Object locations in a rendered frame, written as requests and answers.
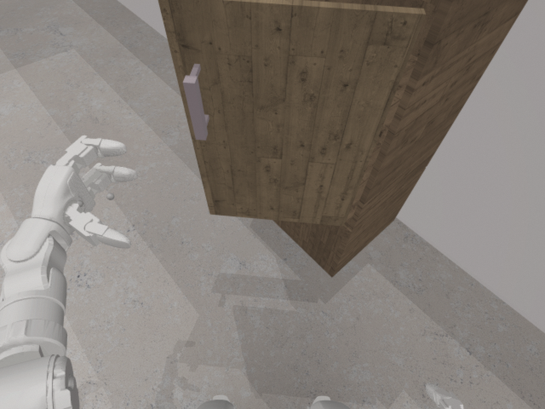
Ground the robot left hand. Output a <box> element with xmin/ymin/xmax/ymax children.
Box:
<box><xmin>31</xmin><ymin>135</ymin><xmax>138</xmax><ymax>249</ymax></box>

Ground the left robot shin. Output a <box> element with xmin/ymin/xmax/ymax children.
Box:
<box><xmin>213</xmin><ymin>395</ymin><xmax>230</xmax><ymax>402</ymax></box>

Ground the robot left forearm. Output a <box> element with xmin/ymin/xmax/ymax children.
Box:
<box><xmin>0</xmin><ymin>218</ymin><xmax>72</xmax><ymax>368</ymax></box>

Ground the robot left upper arm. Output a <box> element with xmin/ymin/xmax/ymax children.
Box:
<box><xmin>0</xmin><ymin>354</ymin><xmax>79</xmax><ymax>409</ymax></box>

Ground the right robot shin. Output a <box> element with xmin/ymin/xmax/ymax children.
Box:
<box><xmin>313</xmin><ymin>396</ymin><xmax>330</xmax><ymax>404</ymax></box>

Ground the cupboard door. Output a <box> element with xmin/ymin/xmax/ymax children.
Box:
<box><xmin>158</xmin><ymin>0</ymin><xmax>426</xmax><ymax>227</ymax></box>

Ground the robot shin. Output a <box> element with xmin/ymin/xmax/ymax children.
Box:
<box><xmin>213</xmin><ymin>395</ymin><xmax>230</xmax><ymax>402</ymax></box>
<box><xmin>313</xmin><ymin>396</ymin><xmax>330</xmax><ymax>404</ymax></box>

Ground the handle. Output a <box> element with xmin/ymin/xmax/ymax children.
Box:
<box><xmin>183</xmin><ymin>64</ymin><xmax>209</xmax><ymax>141</ymax></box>

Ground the robot right hand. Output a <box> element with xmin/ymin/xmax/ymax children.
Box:
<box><xmin>426</xmin><ymin>383</ymin><xmax>463</xmax><ymax>409</ymax></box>

